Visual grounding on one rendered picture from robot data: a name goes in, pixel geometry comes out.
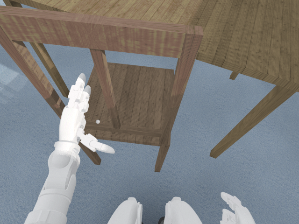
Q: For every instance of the chair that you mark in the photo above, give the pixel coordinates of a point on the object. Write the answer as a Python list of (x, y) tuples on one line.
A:
[(134, 104)]

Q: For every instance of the robot left shin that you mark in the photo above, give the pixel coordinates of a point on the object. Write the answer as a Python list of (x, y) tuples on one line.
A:
[(132, 198)]

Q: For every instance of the table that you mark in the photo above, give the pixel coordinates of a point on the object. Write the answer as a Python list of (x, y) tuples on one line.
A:
[(256, 38)]

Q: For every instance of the left robot forearm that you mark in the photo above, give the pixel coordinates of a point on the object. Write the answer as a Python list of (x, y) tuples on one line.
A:
[(56, 195)]

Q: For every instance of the left robot thigh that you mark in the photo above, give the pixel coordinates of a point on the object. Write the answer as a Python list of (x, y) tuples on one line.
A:
[(128, 212)]

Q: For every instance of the robot right hand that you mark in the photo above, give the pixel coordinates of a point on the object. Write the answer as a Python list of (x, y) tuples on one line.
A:
[(242, 214)]

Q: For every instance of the robot left hand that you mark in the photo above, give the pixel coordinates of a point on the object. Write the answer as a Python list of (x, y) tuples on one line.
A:
[(73, 117)]

